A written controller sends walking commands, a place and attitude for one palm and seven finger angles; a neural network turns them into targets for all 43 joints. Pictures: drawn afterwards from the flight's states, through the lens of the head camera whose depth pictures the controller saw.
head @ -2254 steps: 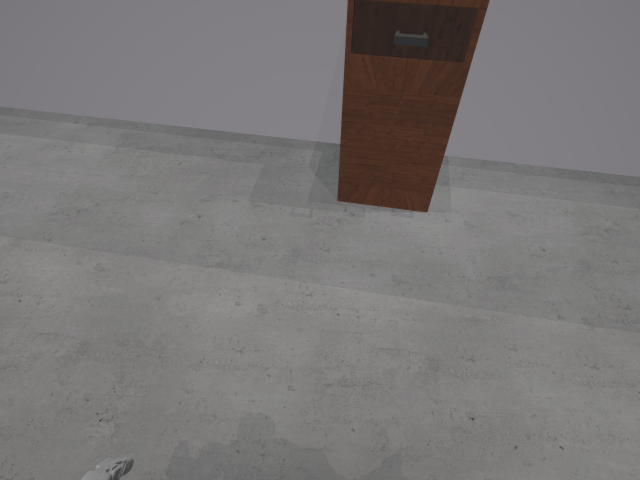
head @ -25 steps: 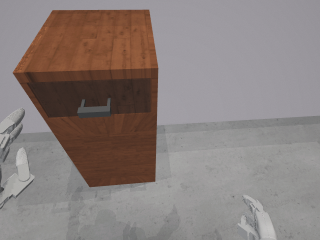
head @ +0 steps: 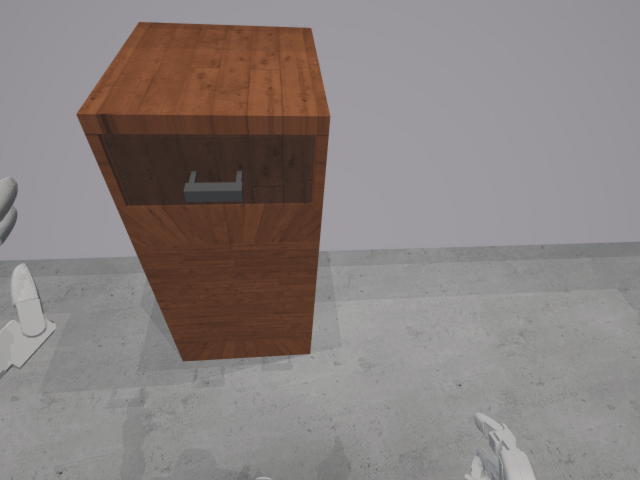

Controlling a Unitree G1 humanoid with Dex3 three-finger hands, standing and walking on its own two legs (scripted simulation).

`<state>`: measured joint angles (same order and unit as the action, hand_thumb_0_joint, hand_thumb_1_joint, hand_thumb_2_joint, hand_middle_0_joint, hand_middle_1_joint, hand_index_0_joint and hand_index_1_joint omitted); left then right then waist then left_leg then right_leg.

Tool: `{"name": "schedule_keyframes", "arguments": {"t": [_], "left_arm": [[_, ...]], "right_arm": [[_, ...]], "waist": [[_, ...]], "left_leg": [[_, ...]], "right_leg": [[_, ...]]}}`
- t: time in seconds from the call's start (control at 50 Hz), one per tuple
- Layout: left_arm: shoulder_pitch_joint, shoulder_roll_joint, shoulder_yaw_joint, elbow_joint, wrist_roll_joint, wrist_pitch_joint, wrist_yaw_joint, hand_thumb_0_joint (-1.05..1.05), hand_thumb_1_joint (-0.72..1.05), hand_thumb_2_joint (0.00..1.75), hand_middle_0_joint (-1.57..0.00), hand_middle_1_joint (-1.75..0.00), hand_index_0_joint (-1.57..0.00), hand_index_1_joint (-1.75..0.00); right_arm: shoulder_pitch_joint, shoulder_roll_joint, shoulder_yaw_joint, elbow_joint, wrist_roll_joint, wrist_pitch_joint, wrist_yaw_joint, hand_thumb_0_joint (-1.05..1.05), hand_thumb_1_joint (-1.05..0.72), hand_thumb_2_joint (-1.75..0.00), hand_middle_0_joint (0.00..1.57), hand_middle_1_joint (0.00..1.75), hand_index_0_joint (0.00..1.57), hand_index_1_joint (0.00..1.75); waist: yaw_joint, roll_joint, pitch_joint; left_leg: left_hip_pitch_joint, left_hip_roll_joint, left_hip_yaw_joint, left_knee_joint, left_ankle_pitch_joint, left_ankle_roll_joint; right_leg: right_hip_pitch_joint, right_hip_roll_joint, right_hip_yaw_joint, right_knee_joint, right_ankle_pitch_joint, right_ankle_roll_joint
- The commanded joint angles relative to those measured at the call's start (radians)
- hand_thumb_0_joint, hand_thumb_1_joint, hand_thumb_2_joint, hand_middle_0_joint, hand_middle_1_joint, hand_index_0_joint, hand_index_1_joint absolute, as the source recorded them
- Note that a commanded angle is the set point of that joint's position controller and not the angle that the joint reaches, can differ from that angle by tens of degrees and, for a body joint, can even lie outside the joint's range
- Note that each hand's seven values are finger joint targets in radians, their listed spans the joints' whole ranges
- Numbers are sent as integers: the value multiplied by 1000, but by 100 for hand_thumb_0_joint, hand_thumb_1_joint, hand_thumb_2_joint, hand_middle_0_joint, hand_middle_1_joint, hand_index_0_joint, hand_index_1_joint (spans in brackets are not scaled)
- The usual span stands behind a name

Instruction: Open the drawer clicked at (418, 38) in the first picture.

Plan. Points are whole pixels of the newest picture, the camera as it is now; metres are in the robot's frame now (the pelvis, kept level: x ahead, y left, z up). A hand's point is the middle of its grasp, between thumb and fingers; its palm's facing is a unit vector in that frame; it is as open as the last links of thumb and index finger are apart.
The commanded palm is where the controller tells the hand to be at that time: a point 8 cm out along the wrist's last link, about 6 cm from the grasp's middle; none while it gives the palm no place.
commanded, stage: step back with the hand held close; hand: left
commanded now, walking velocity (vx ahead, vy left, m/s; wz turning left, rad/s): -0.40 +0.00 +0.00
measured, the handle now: (215, 184) +0.61 +0.22 +0.01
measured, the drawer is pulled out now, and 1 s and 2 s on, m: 0.00 0.00 0.00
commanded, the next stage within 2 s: stop stepping back and stand still in 0.12 s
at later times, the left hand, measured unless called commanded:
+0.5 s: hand (35, 469) +0.10 +0.21 +0.18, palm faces +0.27 -0.84 -0.47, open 7.4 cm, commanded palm +0.04 +0.26 +0.20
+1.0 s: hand out of the picture +0.04 +0.22 +0.18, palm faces +0.38 -0.81 -0.45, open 7.4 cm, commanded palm -0.02 +0.26 +0.20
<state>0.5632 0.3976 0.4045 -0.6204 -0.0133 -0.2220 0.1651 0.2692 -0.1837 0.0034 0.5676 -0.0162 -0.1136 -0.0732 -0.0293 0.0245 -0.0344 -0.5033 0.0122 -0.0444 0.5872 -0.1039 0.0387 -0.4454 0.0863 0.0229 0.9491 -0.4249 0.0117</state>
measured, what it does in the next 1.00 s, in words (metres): walks backwards: right foot, then left foot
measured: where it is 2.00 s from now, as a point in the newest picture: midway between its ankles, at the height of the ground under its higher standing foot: outside the picture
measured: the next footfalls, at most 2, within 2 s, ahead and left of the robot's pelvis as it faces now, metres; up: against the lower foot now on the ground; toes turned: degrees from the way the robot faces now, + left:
right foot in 0.14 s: -0.11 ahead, -0.11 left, +0.00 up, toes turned -5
left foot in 0.34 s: -0.01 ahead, +0.06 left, +0.00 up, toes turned -1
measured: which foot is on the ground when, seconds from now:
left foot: down 0.00-0.14, up 0.16-0.32, down 0.34-0.60, up 0.62-0.84, down 0.86-1.00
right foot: up 0.00-0.12, down 0.14-1.00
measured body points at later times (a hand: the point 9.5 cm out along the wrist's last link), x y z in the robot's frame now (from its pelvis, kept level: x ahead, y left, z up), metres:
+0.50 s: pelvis -0.11 -0.01 +0.01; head -0.09 +0.00 +0.46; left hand +0.08 +0.25 +0.20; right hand +0.06 -0.26 -0.05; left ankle -0.05 +0.06 -0.72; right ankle -0.15 -0.11 -0.71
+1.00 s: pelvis -0.16 -0.02 +0.01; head -0.17 -0.02 +0.46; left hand +0.01 +0.26 +0.21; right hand -0.02 -0.27 -0.07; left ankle -0.15 +0.12 -0.72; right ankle -0.15 -0.10 -0.72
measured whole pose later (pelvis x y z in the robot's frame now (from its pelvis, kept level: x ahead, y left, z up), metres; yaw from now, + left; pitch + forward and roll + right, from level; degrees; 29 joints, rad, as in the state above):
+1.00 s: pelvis -0.16 -0.02 +0.01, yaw -1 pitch +0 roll +1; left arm 0.61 0.37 0.36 -0.55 -0.02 -0.19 0.17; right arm 0.27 -0.22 0.00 0.62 0.00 -0.12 -0.07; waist -0.02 0.00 -0.04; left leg -0.25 0.06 0.06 0.54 -0.28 -0.03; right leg -0.28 -0.01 -0.10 0.57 -0.29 -0.04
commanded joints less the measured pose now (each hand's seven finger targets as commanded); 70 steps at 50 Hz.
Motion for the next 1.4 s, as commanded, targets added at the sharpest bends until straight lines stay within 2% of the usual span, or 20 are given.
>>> {"name": "schedule_keyframes", "arguments": {"t": [0.0, 0.08, 0.12, 0.16, 0.2, 0.28, 0.36, 0.4, 0.52, 0.56, 0.6, 0.66, 0.78, 0.9, 1.02, 1.16, 1.18, 1.22, 1.34, 1.38], "left_arm": [[35, 115, 94, -210, -27, -48, 22, 0, 90, 90, -20, -30, -20, -30], [10, 128, 71, -219, -48, -52, -8, 0, 90, 90, -20, -30, -20, -30], [-53, 202, 106, -253, -47, -75, -1, 0, 90, 90, -20, -30, -20, -30], [-28, 185, 110, -201, -37, -87, 9, 0, 90, 90, -20, -30, -20, -30], [4, 216, 154, -198, -28, -43, -8, 0, 90, 90, -20, -30, -20, -30], [59, 144, 96, -185, -43, -23, -11, 0, 90, 90, -20, -30, -20, -30], [65, 157, 87, -225, -36, -20, 1, 0, 90, 90, -20, -30, -20, -30], [88, 177, 109, -266, -36, -19, -7, 0, 90, 90, -20, -30, -20, -30], [148, 136, 103, -224, -29, -5, 14, 0, 90, 90, -20, -30, -20, -30], [114, 132, 96, -175, -19, 5, 15, 0, 90, 90, -20, -30, -20, -30], [27, 152, 98, -179, -15, 9, 19, 0, 90, 90, -20, -30, -20, -30], [20, 125, 81, -97, -12, -14, 12, 0, 90, 90, -20, -30, -20, -30], [-71, 117, 23, -81, 4, -21, 20, 0, 90, 90, -20, -30, -20, -30], [-3, 153, 88, -175, -9, -35, 24, 0, 90, 90, -20, -30, -20, -30], [17, 126, 75, -124, -18, -26, 21, 0, 90, 90, -20, -30, -20, -30], [36, 117, 70, -153, -20, -25, 9, 0, 90, 90, -20, -30, -20, -30], [-92, -3, -312, 667, 80, 128, -135, 0, 90, 90, -20, -30, -20, -30], [-86, -44, -294, 695, 58, 215, -159, 0, 90, 90, -20, -30, -20, -30], [-225, 44, -300, 1019, 59, 205, -169, 0, 90, 90, -20, -30, -20, -30], [-281, 68, -312, 1133, 52, 209, -165, 0, 90, 90, -20, -30, -20, -30]], "right_arm": [[-145, -135, -53, -144, 0, -84, 0, 0, -90, -90, 20, 30, 20, 30], [-155, -127, -35, -100, -1, -75, 24, 0, -90, -90, 20, 30, 20, 30], [-187, -120, -35, -86, 16, -53, 24, 0, -90, -90, 20, 30, 20, 30], [-191, -109, -33, -89, 20, -58, 6, 0, -90, -90, 20, 30, 20, 30], [-224, -107, -19, -138, 20, -37, -2, 0, -90, -90, 20, 30, 20, 30], [-148, -122, -10, -124, 26, -20, -15, 0, -90, -90, 20, 30, 20, 30], [-97, -166, -45, -148, 34, -53, 9, 0, -90, -90, 20, 30, 20, 30], [-102, -153, -35, -143, 6, -63, 12, 0, -90, -90, 20, 30, 20, 30], [-142, -152, -32, -166, 7, -50, 4, 0, -90, -90, 20, 30, 20, 30], [-154, -155, -45, -160, -13, -15, 0, 0, -90, -90, 20, 30, 20, 30], [-161, -178, -67, -135, -6, 11, -8, 0, -90, -90, 20, 30, 20, 30], [-101, -145, -40, -105, -14, 3, -9, 0, -90, -90, 20, 30, 20, 30], [-129, -135, -36, -97, -5, -45, -31, 0, -90, -90, 20, 30, 20, 30], [-119, -145, -34, -103, 10, -64, -15, 0, -90, -90, 20, 30, 20, 30], [-121, -129, -36, -98, 22, -64, 15, 0, -90, -90, 20, 30, 20, 30], [-140, -133, -27, -122, 20, -42, 11, 0, -90, -90, 20, 30, 20, 30], [-181, -336, -95, 140, 9, -74, 96, 0, -90, -90, 20, 30, 20, 30], [-104, -269, -88, 110, 10, 1, 85, 0, -90, -90, 20, 30, 20, 30], [-127, -262, -57, 114, -4, 60, 78, 0, -90, -90, 20, 30, 20, 30], [-116, -255, -55, 146, -5, 77, 76, 0, -90, -90, 20, 30, 20, 30]], "waist": [[28, 184, -70], [29, 97, -51], [45, -192, -62], [49, -202, -123], [49, -245, -164], [9, -13, -138], [31, 104, -211], [24, 224, -193], [13, 101, -42], [4, 16, -4], [14, -223, 39], [-13, -116, 1], [27, -104, 49], [31, 124, -29], [15, -141, -10], [26, 45, -30], [-11, 71, 56], [15, 65, -5], [34, -255, -107], [23, -231, -103]], "left_leg": [[-35, 216, -192, -370, -421, 70], [81, 88, -63, -225, -304, -37], [152, -45, 53, 272, -274, -94], [-58, -60, 38, 431, -374, -80], [-67, -39, 63, 329, -328, -76], [247, -48, 113, -127, 60, -45], [552, 216, -114, -134, 683, 40], [470, 204, -161, -219, 529, 2], [-19, 129, -94, -338, -460, 0], [-19, 43, -29, -141, -508, -46], [42, -23, 14, 398, -361, -59], [2, 36, 42, 340, -225, -41], [230, 8, 145, -97, -246, -5], [214, 194, -100, -265, -227, 58], [140, 17, 95, 22, -195, -34], [253, 97, 17, -195, 55, -16], [159, 112, 1, -65, 203, -8], [198, 143, 2, -95, 277, 2], [200, 69, 0, -30, 84, 5], [256, 36, 16, -35, 10, -8]], "right_leg": [[185, -13, -40, -107, -84, -14], [194, -75, -19, -646, 5, -69], [-11, -392, 302, -773, 271, -163], [254, -373, 156, -560, 1071, -112], [354, -336, 101, -461, 1259, -81], [300, -209, 24, -420, 895, -64], [81, -81, -12, -342, 52, 0], [97, -71, -37, -270, -32, -5], [384, -91, -90, -466, 46, -23], [233, -194, 44, -612, -192, -100], [-66, -450, 462, -858, -505, -227], [77, -367, 204, -755, -113, -180], [76, -303, 147, -720, -170, -134], [183, -115, -53, -401, 109, -8], [242, -302, 189, -655, 209, -105], [261, -136, -23, -510, 346, -16], [126, -182, -68, -339, 455, -21], [131, -150, -44, -327, 330, -13], [262, -219, 47, -424, 463, -58], [234, -257, 75, -463, 443, -84]]}}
